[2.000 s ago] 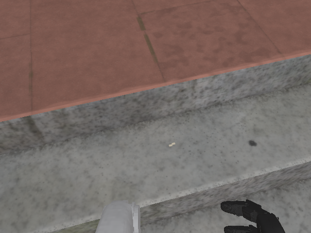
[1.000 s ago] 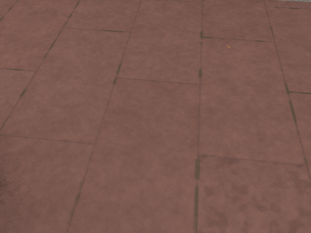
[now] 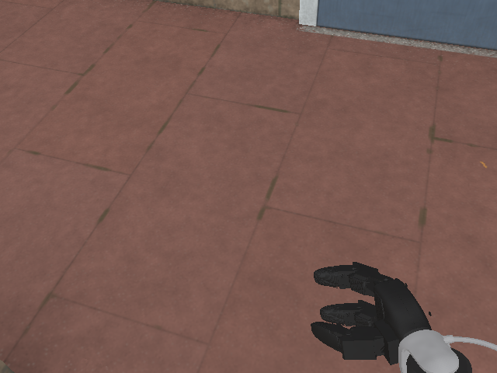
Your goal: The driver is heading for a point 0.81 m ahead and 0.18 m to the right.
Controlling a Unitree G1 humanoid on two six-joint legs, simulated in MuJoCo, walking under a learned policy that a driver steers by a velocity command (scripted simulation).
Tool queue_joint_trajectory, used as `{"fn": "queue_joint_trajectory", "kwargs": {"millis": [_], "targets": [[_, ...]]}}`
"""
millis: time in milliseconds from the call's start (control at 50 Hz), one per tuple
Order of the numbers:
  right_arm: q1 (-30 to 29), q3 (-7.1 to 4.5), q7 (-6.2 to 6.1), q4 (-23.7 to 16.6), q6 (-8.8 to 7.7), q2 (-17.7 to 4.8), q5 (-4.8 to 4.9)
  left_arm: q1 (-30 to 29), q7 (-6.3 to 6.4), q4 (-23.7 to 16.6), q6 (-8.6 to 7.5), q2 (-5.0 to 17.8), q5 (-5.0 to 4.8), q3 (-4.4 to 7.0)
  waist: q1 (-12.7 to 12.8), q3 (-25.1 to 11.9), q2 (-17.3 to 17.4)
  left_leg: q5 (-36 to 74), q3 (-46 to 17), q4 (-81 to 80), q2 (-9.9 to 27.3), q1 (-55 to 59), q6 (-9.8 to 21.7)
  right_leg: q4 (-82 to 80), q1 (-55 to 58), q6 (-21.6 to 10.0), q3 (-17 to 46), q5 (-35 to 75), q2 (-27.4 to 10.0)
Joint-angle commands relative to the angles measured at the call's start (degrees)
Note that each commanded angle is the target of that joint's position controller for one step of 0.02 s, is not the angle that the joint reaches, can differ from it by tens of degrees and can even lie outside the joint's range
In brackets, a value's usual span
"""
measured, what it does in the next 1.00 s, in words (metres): climbs, turning right: right foot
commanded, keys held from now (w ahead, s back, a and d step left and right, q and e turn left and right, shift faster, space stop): w+e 0.58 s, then w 0.06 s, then w+q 0.34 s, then no key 0.02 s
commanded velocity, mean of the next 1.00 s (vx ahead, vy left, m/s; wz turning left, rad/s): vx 0.49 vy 0.00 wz -0.30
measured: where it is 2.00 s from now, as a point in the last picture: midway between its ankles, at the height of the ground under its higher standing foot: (385, 264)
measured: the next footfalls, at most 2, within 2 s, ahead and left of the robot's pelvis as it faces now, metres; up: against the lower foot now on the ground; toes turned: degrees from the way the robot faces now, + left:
right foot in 0.50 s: +0.43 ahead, -0.20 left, +0.00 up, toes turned -19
left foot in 1.02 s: +0.83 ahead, -0.11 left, +0.00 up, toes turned -14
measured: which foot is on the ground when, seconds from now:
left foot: down 0.00-0.54, up 0.56-1.00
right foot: up 0.00-0.48, down 0.50-1.00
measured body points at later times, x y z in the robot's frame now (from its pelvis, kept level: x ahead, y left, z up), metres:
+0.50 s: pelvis +0.30 -0.05 +0.14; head +0.31 -0.07 +0.59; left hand +0.60 +0.07 +0.07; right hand +0.24 -0.26 -0.02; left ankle +0.13 +0.11 -0.58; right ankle +0.39 -0.19 -0.58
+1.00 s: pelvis +0.59 -0.14 +0.15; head +0.63 -0.15 +0.59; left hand +0.66 +0.11 +0.00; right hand +0.74 -0.43 +0.05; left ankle +0.79 -0.10 -0.56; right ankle +0.39 -0.19 -0.58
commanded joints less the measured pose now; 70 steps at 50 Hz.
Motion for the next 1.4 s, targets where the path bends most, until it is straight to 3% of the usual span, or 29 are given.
{"fn": "queue_joint_trajectory", "kwargs": {"millis": [20, 40, 80, 120, 160, 240, 320, 420, 500, 520, 540, 560, 580, 600, 620, 680, 700, 720, 780, 920, 980, 1020, 1040, 1060, 1080, 1100, 1140, 1240, 1400], "targets": [[38.82, -5.0, -1.83, 9.52, -0.81, -13.95, -1.54, 2.12, -0.55, -3.01, -0.53, 6.79, 1.24, 2.94, -18.52, -19.21, 13.42, 10.95, -46.86, -36.1, 15.22, 77.02, 14.97, 43.6, -48.29, -3.22, 8.87, 14.29, 5.07], [45.56, -6.85, -2.18, 13.28, -1.8, -16.89, -2.05, -4.45, -0.59, -2.94, 0.31, 8.44, -2.84, 4.7, -20.86, -11.06, 14.26, -4.03, -58.65, -46.93, 18.85, 59.81, 15.45, 76.81, -50.71, -1.82, 13.56, 10.01, 7.56], [31.56, -6.36, -3.15, 14.28, -4.7, -14.38, -0.46, -10.36, 0.95, -5.08, -0.27, 5.5, -2.56, 5.27, -12.98, -0.05, 7.12, -7.47, -45.71, -48.32, 17.86, 40.37, 12.11, 96.52, -55.41, -3.79, 13.09, 12.04, 5.13], [23.93, -3.8, -2.86, 15.71, -4.64, -2.74, -0.4, -18.03, 2.3, -8.91, 0.84, 5.16, -1.64, 4.36, -8.5, -1.66, -0.19, 8.1, -35.92, -49.57, 20.04, 40.47, 10.55, 100.4, -59.02, -7.55, 11.41, 9.79, 3.2], [20.15, -2.92, -3.81, 16.68, -5.65, 1.77, -0.9, -20.65, 2.37, -10.65, 2.98, 3.59, -1.15, 3.87, -3.15, 2.54, -0.82, 14.15, -24.31, -52.94, 17.7, 36.0, 6.44, 92.0, -60.56, -10.24, 10.74, 10.67, 0.91], [13.65, -4.23, -5.29, 14.03, -8.36, -2.32, -2.29, -28.33, 1.35, -14.79, 2.68, 5.65, -1.95, 4.01, -0.81, 6.65, 5.46, 19.17, -3.53, -64.88, 11.3, 30.85, 2.86, 74.64, -53.02, -8.95, 6.23, 8.48, -1.13], [23.65, -5.62, -5.12, 15.4, -8.84, -10.89, -3.41, -37.57, -0.02, -17.69, 1.89, 10.8, -2.35, 4.89, -5.91, 4.75, 6.13, 33.66, 7.24, -67.81, 8.93, 46.76, 0.81, 44.31, -46.71, -3.74, 0.64, 12.47, -1.07], [35.34, -7.39, -3.2, 17.54, -8.42, -13.55, -1.41, -43.81, 2.43, -19.31, 3.8, 9.68, -2.56, 5.4, -8.46, 9.0, 7.94, 51.78, 4.43, -66.44, 16.69, 71.23, 4.01, 24.75, -48.64, -0.73, -1.92, 8.03, 2.61], [34.6, -8.81, -4.39, 15.72, -6.22, -15.07, -1.97, -38.46, 4.4, -18.55, 1.78, 15.43, -3.9, 8.28, -4.66, 5.98, 8.77, 66.69, 7.38, -53.37, 15.56, 73.41, 1.12, 13.82, -31.67, -4.88, -5.66, 12.16, 10.5], [36.64, -8.1, -4.65, 15.55, -6.52, -12.62, -3.63, -30.51, 5.78, -17.04, 1.17, 18.96, -3.47, 9.94, -3.53, 0.13, 8.05, 61.7, 7.51, -42.96, 13.37, 64.63, -2.09, 20.46, -15.95, -8.39, -2.49, 21.02, 10.3], [42.08, -6.33, -4.99, 13.2, -7.42, -8.17, -3.48, -18.46, 7.38, -15.6, 1.48, 20.75, -3.6, 10.3, -2.72, -13.52, -2.86, 40.82, 4.81, -26.86, 8.72, 42.27, -8.06, 23.81, 13.83, -16.48, 12.7, 24.11, 2.59], [37.01, -6.78, -3.06, 12.97, -7.43, -10.46, -3.11, -5.7, 7.68, -10.42, 2.66, 20.7, -2.51, 10.2, 1.64, -15.55, -3.9, -3.07, 0.07, -13.3, -0.91, 29.74, -10.98, 11.0, 24.51, -19.68, 31.23, 23.45, -4.3], [30.58, -6.66, -1.45, 10.83, -7.03, -9.4, -1.23, -4.03, 7.71, -7.96, 2.14, 22.71, -2.3, 11.92, 3.82, -6.78, -0.77, -3.2, -10.63, -3.88, -1.43, 16.38, -8.87, 6.05, 24.88, -16.0, 32.37, 17.98, -5.21], [24.46, -7.04, -1.68, 9.47, -7.4, -10.56, -1.23, -8.99, 7.76, -8.68, 1.81, 22.44, -3.38, 12.54, 3.58, 2.14, -0.95, 1.39, -14.49, 0.76, 1.05, 10.58, -7.15, 4.69, 15.53, -13.54, 27.89, 15.33, -3.91], [23.69, -7.65, -2.26, 8.75, -7.62, -12.04, -2.02, -11.98, 7.57, -9.06, 1.6, 19.08, -3.45, 11.46, 0.83, 1.75, 0.18, 3.53, -15.95, 1.59, 2.57, 13.2, -5.54, 4.62, 7.79, -14.29, 25.38, 17.73, -4.45], [26.36, -6.24, -3.21, 10.99, -6.79, -5.39, -1.99, -22.8, 5.99, -11.88, 1.89, 9.07, -3.7, 8.26, -7.79, 3.7, 4.91, 8.47, -15.58, -0.87, 6.91, 24.08, -3.2, -0.25, -16.96, -15.79, 20.11, 21.84, -5.8], [21.49, -9.41, -5.9, 5.92, -7.86, -13.83, 6.41, -27.04, 6.33, -14.96, 1.85, 10.41, -6.66, 7.45, -9.24, 5.33, 4.66, 8.85, -14.6, -3.15, 6.6, 23.08, -5.24, -2.5, -18.02, -14.36, 20.84, 19.74, -5.82], [20.62, -9.14, -6.8, 5.87, -7.78, -13.36, 6.63, -28.23, 6.75, -15.23, 1.93, 12.62, -6.57, 7.49, -10.16, 6.48, 3.72, 9.45, -15.09, -8.45, 8.32, 20.71, -6.04, -3.51, -19.75, -13.05, 18.34, 17.64, -6.44], [17.39, -8.01, -7.07, 5.61, -7.04, -9.27, 2.75, -21.55, 8.23, -14.24, 2.02, 16.58, -5.02, 8.16, -7.42, 8.31, 3.27, 23.02, -12.23, -24.31, 7.93, 23.25, -6.93, -5.6, -23.37, -10.06, 10.24, 18.49, -3.29], [6.72, -8.25, -4.47, 3.11, -5.75, -11.28, 4.32, -14.11, 8.63, -11.14, 2.09, 17.23, -5.82, 8.58, -3.17, 11.76, 2.18, 32.38, -9.99, -44.97, 3.62, 23.49, -3.32, -6.51, -6.25, -6.77, 3.37, 18.04, -5.56], [9.67, -9.18, -3.35, 2.97, -5.62, -13.27, 3.64, -16.87, 9.05, -12.06, 3.31, 18.91, -5.32, 9.22, -6.18, 8.71, 0.58, 23.57, -7.31, -45.38, -0.01, 28.7, -0.59, 2.27, 0.73, -4.58, -0.16, 42.53, -6.78], [23.15, -11.16, -3.48, 6.76, -5.53, -16.74, 2.62, -18.99, 9.32, -12.85, 4.34, 18.77, -5.16, 9.0, -13.25, 2.42, 0.68, 26.35, -6.09, -49.52, -3.77, 46.23, 1.4, 21.07, -1.94, -1.56, -2.46, 55.44, -2.7], [32.71, -12.13, -3.89, 8.67, -5.54, -20.96, 1.3, -18.95, 9.43, -14.7, 4.12, 17.34, -4.06, 8.41, -15.4, -4.97, 7.18, 44.12, -18.42, -45.35, 6.24, 65.99, 4.47, 39.59, -17.07, 0.68, -3.86, 36.07, 0.49], [34.38, -12.03, -3.59, 9.43, -5.63, -23.24, 1.38, -9.28, 7.97, -13.64, 2.72, 9.98, -3.78, 5.89, -10.52, -14.73, 22.05, 53.58, -44.76, -49.31, 21.82, 87.27, 17.03, 62.08, -39.71, 4.73, -1.1, -18.41, 11.71], [36.02, -11.34, -3.85, 8.86, -4.88, -19.83, 1.88, -11.4, 7.29, -12.55, 1.44, 15.87, -5.12, 7.2, -13.23, -18.84, 14.48, 49.23, -48.03, -52.84, 19.77, 86.63, 15.26, 68.74, -41.96, 4.2, 7.15, -19.72, 9.79], [29.49, -10.86, -4.38, 7.49, -4.63, -18.05, 2.05, -18.29, 7.34, -14.9, 1.07, 17.66, -6.85, 7.74, -12.59, -10.65, 11.89, 50.4, -38.85, -53.34, 18.19, 79.12, 12.61, 68.28, -45.77, 4.19, 6.14, -15.76, 6.66], [21.81, -9.76, -4.6, 5.95, -4.79, -15.05, 1.85, -25.75, 8.91, -17.21, 1.78, 18.51, -5.75, 8.29, -9.77, -0.92, 2.56, 55.55, -28.6, -56.51, 14.75, 60.51, 9.93, 62.22, -42.57, 4.58, 3.54, -10.04, 2.39], [20.44, -9.28, -4.92, 7.42, -5.24, -14.52, 0.51, -23.19, 10.62, -18.58, 4.72, 14.37, -5.12, 8.31, -4.72, 0.33, 7.25, 62.67, -18.39, -60.14, 10.33, 47.73, 8.52, 46.15, -33.89, 4.92, 3.14, -4.61, 0.6], [22.36, -9.31, -6.45, 9.13, -2.67, -14.62, 1.17, -32.13, 10.56, -19.9, 6.6, 15.11, -5.46, 8.1, -7.76, 1.34, 8.82, 43.43, -17.09, -60.64, 8.65, 50.19, 3.54, 24.28, -28.9, 5.37, 3.0, 5.4, 1.36]]}}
